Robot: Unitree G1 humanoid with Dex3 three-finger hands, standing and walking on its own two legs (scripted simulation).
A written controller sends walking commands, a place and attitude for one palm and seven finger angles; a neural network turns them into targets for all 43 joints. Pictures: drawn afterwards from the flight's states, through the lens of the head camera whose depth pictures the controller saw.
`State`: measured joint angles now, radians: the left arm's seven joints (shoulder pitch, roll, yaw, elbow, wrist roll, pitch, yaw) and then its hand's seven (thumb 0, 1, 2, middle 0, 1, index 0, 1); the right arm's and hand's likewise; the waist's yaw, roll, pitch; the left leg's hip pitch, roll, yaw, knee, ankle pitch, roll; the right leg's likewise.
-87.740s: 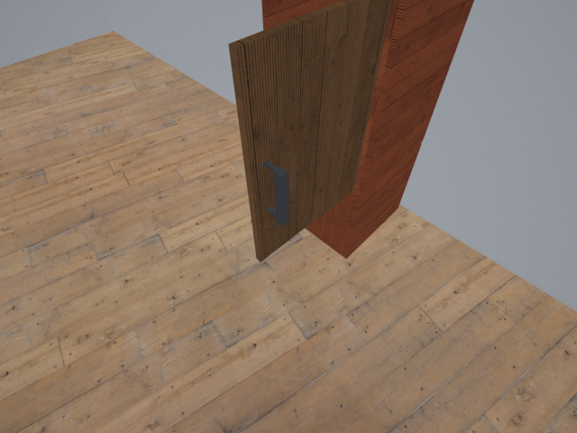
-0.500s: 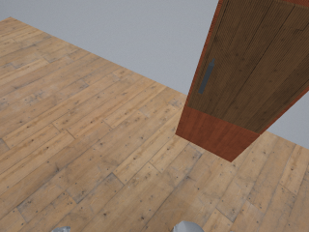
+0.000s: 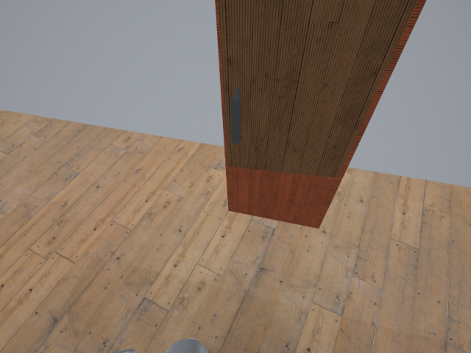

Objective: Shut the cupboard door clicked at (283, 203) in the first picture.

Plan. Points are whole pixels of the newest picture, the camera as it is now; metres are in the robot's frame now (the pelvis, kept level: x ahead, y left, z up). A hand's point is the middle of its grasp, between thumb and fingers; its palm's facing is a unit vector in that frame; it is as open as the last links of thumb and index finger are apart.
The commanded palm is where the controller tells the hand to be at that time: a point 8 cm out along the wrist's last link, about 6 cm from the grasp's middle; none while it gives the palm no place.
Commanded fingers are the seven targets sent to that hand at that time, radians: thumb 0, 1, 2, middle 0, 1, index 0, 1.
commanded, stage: turn to face it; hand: left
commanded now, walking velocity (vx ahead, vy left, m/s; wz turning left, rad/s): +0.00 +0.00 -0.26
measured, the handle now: (236, 117) +0.74 +0.03 -0.08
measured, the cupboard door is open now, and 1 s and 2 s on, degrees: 5 5 5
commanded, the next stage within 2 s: take the last steps up to it in 0.06 s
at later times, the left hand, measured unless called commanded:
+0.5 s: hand out of the picture +0.13 +0.21 -0.16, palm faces -0.18 -0.97 -0.19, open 7.4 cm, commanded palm none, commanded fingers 0.00 0.90 0.90 -0.20 -0.30 -0.20 -0.30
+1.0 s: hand (197, 333) +0.18 +0.09 -0.18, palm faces -0.10 -0.98 -0.19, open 7.2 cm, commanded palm none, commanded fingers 0.00 0.90 0.90 -0.20 -0.30 -0.20 -0.30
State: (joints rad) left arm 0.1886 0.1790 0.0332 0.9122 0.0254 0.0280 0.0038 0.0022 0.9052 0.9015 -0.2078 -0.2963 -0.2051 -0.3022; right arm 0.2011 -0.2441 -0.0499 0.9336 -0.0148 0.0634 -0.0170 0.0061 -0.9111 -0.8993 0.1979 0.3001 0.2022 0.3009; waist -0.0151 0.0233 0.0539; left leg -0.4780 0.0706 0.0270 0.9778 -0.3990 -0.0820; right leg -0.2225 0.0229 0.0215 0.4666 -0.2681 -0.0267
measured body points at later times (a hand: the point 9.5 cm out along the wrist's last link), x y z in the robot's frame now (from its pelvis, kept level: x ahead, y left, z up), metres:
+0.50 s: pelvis +0.04 +0.02 +0.01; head +0.07 +0.03 +0.46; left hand +0.14 +0.26 -0.15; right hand -0.02 -0.22 -0.13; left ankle +0.03 +0.13 -0.74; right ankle +0.01 -0.14 -0.68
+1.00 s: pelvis +0.17 -0.08 +0.00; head +0.19 -0.08 +0.44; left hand +0.19 +0.15 -0.16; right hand +0.21 -0.32 -0.15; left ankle +0.27 +0.00 -0.72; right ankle +0.06 -0.16 -0.74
